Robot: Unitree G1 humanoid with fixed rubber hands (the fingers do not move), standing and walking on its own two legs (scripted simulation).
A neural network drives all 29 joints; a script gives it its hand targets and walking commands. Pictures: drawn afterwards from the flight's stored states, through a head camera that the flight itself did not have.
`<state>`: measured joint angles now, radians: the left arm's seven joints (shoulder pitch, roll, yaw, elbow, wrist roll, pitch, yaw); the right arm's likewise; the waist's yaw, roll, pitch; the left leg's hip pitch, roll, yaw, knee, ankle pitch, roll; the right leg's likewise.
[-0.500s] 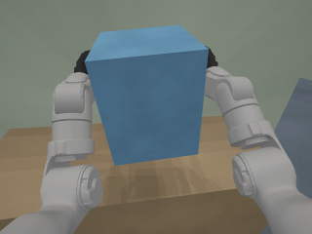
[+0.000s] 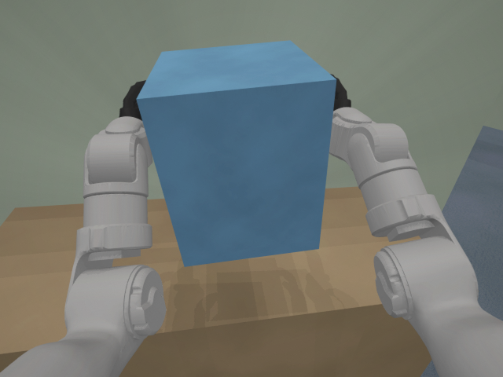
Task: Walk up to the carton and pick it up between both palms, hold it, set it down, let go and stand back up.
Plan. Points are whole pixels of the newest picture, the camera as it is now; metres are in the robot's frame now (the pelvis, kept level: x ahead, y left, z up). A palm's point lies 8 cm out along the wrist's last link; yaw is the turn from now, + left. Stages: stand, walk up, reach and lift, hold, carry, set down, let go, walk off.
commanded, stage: set down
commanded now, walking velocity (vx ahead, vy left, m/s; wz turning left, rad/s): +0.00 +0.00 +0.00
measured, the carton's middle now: (239, 149) +0.36 +0.00 +0.27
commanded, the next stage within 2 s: none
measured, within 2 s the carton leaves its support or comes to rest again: neither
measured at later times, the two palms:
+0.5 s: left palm (126, 139) +0.39 +0.18 +0.27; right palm (312, 138) +0.39 -0.12 +0.28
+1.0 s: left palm (142, 155) +0.39 +0.15 +0.25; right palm (323, 166) +0.37 -0.14 +0.24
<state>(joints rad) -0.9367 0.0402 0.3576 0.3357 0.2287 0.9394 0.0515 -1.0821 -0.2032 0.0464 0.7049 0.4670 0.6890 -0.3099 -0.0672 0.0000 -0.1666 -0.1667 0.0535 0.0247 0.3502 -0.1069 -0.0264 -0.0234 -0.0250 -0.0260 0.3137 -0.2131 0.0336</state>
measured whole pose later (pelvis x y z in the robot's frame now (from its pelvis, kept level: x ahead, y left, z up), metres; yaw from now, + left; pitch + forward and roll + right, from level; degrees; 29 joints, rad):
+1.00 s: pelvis +0.00 +0.00 +0.00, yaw +0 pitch -9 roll -1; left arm -0.92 0.04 0.43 0.63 0.30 0.53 -0.03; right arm -0.89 -0.03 -0.15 0.88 0.16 0.19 -0.20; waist -0.07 -0.06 -0.05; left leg -0.08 0.05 0.02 0.35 -0.12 -0.03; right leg 0.07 -0.02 -0.03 0.30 -0.22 0.04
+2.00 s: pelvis +0.01 +0.00 +0.00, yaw +0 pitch -6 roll -1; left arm -0.89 0.05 0.40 0.82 0.30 0.34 -0.04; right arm -0.79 0.05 -0.28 0.88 0.01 0.06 -0.19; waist -0.07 -0.12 0.01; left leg -0.11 0.05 0.03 0.35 -0.13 -0.03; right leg 0.04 -0.03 -0.03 0.30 -0.23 0.04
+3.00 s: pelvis +0.02 +0.00 +0.00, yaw +0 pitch -4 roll +0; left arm -0.84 0.05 0.41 0.89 0.30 0.21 -0.07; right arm -0.69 0.10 -0.32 0.88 -0.10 -0.02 -0.20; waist -0.07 -0.10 0.02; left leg -0.15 0.05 0.03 0.35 -0.13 -0.03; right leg 0.00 -0.03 -0.03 0.30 -0.23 0.04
